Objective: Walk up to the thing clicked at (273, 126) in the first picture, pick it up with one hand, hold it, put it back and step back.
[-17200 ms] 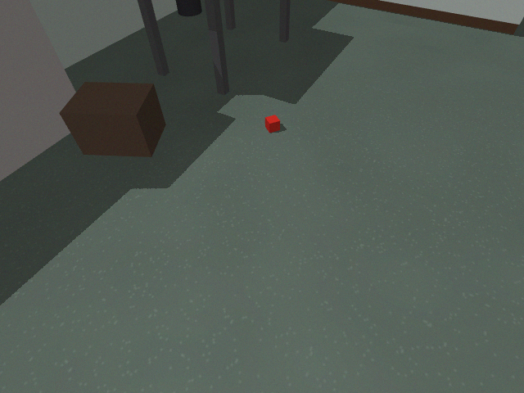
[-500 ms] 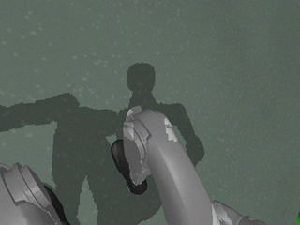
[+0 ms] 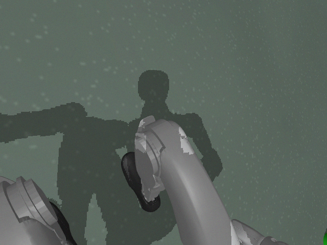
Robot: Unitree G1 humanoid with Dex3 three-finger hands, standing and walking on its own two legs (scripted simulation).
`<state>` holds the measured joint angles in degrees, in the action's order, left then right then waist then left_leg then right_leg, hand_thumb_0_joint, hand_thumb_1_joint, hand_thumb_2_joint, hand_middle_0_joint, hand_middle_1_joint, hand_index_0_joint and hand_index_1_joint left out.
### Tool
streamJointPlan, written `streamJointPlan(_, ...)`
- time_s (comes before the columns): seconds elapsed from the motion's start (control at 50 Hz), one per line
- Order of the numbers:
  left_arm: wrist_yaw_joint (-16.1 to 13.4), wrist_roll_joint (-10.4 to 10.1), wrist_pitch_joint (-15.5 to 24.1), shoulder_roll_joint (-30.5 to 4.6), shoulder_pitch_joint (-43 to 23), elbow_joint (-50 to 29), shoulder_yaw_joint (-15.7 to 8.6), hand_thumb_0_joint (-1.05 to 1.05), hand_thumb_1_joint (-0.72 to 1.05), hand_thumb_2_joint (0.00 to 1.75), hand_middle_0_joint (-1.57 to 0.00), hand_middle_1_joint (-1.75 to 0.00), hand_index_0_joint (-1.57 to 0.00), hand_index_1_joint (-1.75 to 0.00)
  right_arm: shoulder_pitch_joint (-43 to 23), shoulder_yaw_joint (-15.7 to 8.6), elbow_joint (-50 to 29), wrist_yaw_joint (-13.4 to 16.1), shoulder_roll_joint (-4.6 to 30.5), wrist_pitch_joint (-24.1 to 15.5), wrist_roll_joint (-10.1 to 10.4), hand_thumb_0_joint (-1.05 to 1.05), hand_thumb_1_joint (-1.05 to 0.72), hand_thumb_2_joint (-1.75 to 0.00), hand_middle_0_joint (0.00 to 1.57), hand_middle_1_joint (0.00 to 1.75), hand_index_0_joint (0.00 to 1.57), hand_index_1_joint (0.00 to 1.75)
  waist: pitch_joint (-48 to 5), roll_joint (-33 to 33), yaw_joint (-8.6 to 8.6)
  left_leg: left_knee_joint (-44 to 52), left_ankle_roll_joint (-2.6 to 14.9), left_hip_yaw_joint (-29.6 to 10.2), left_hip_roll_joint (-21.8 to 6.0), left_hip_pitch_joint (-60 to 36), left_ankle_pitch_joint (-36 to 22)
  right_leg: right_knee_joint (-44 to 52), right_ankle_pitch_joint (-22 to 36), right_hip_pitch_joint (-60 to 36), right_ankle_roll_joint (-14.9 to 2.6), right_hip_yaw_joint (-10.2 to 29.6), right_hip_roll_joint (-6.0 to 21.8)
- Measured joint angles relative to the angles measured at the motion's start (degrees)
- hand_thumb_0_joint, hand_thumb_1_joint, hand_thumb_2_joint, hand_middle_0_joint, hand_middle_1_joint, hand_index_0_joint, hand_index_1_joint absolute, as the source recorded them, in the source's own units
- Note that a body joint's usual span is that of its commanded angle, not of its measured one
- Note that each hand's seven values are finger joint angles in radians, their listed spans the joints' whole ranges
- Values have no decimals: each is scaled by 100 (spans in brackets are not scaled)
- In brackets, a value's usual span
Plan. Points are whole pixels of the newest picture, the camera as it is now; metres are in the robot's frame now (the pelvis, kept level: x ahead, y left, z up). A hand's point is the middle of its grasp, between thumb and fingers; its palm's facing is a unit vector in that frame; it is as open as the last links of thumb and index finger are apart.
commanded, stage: close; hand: left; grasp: from above
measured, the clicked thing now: out of the picture +0.41 +0.34 -0.29
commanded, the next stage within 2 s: settle in 0.32 s
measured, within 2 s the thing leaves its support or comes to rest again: leaves its support in 0.82 s
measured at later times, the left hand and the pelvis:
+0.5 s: hand out of the picture +0.41 +0.33 -0.27, palm faces -0.29 -0.35 -0.89, open 11.4 cm; pelvis +0.00 +0.00 +0.00, yaw +0 degrees
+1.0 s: hand out of the picture +0.43 +0.35 -0.22, palm faces -0.21 -0.36 -0.91, open 10.2 cm; pelvis +0.01 +0.00 +0.01, yaw +1 degrees
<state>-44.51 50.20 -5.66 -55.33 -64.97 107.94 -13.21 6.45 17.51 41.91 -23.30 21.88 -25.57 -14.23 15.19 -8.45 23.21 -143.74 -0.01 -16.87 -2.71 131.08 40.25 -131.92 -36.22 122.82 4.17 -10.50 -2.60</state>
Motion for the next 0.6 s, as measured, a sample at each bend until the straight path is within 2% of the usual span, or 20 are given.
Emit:
streamJointPlan(0.12, 6, -26, -27, 6, -7, -26, 29, 0, -29, 72, -42, -78, -48, -78, 7, 15, -13, -11, 16, -6, -16, 0, -91, -91, 20, 30, 19, 30, 11, -3, 13, 11, -8, 17, 4, -9, 4, -8, -13, 1, -8, 13, 11)
streamJointPlan(0.44, 113, -79, -99, -73, -30, -77, -119, 0, -26, 78, -47, -79, -54, -79, -12, 35, -57, 28, 53, 5, 14, 0, -91, -90, 20, 30, 19, 30, 64, 3, 29, 6, -34, 15, -12, 5, -33, -33, 44, 57, -29, 16, -2)
streamJointPlan(0.6, 194, -78, -117, -61, 6, -157, -154, 0, -28, 81, -50, -87, -56, -85, 16, 12, -47, 78, 29, 45, 42, 0, -92, -91, 20, 30, 19, 30, 53, 34, 15, 10, -28, 21, -22, 21, -25, -27, 43, 78, -26, 21, -8)
